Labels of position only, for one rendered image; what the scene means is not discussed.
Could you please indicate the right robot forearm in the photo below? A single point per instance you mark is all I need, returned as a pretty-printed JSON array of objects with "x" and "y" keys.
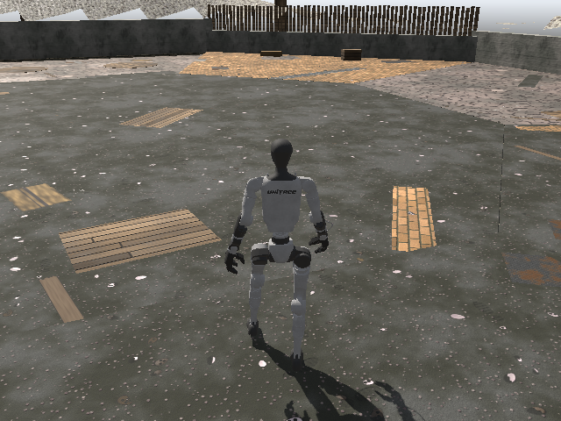
[{"x": 321, "y": 229}]

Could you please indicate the right robot upper arm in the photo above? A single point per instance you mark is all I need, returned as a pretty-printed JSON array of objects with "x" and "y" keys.
[{"x": 308, "y": 185}]

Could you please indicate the robot left shin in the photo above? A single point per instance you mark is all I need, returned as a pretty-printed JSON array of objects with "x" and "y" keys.
[{"x": 254, "y": 300}]

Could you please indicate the robot right hand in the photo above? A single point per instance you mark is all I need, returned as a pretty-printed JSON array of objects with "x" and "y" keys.
[{"x": 323, "y": 247}]

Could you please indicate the robot left hand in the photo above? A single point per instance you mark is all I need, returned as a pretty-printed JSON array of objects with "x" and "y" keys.
[{"x": 228, "y": 260}]

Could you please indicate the humanoid robot head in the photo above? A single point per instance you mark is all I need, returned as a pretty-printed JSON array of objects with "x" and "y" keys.
[{"x": 281, "y": 150}]

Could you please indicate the left robot forearm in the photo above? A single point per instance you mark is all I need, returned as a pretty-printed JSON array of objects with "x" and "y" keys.
[{"x": 237, "y": 236}]

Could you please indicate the left robot upper arm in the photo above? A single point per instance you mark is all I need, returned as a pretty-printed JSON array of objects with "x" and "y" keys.
[{"x": 252, "y": 186}]

